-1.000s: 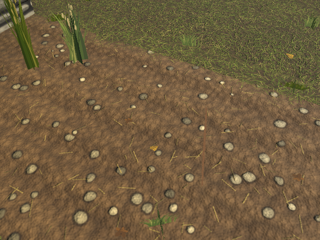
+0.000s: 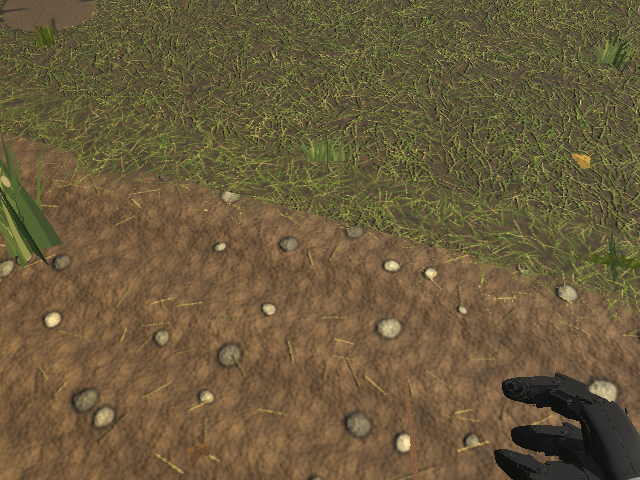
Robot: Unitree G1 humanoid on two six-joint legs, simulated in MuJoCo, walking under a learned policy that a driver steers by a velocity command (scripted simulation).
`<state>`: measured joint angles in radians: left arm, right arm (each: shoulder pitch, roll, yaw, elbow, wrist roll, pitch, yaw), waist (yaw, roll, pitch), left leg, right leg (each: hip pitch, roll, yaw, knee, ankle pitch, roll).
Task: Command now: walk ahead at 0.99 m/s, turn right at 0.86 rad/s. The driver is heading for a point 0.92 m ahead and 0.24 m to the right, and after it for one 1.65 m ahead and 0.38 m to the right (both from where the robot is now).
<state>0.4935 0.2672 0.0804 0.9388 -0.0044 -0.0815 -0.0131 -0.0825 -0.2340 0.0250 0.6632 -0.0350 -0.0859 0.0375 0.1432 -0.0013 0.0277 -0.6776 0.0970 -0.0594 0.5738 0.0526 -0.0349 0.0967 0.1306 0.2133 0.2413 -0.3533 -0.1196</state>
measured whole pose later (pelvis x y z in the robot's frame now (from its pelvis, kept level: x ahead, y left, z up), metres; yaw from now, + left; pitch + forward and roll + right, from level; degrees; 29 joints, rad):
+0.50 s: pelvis +0.34 +0.00 -0.03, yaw -27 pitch +0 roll +1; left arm 0.07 0.32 0.07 0.61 0.02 0.02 -0.04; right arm 0.31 -0.30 -0.06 0.77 -0.01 -0.03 0.01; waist -0.03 -0.01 0.10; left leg -0.22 0.13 0.18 1.08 -0.56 -0.05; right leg -0.53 0.10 -0.07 0.69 -0.17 -0.16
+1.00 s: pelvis +0.61 -0.07 +0.00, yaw -42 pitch +2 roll +0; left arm 0.33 0.31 0.05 0.72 0.01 -0.05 -0.02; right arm 0.21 -0.29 -0.03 0.66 -0.05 -0.07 0.01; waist 0.01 -0.03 -0.04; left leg -0.32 -0.01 0.03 0.52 -0.24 0.03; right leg -0.32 0.12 0.14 0.94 -0.36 -0.11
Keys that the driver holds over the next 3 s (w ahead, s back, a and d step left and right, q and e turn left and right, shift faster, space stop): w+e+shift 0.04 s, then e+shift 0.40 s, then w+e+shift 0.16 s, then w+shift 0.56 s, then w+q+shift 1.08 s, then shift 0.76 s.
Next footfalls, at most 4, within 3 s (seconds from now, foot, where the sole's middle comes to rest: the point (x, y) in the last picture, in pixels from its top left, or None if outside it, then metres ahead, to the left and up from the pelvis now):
0.06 left None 0.28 0.16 -0.77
0.46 right None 0.47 -0.10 -0.77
0.92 left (396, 364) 0.72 -0.03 -0.77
1.36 right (582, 324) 0.89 -0.46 -0.77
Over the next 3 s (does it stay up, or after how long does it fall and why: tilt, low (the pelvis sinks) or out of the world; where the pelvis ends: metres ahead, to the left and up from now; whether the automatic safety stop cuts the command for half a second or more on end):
stays up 1.87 -0.61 0.00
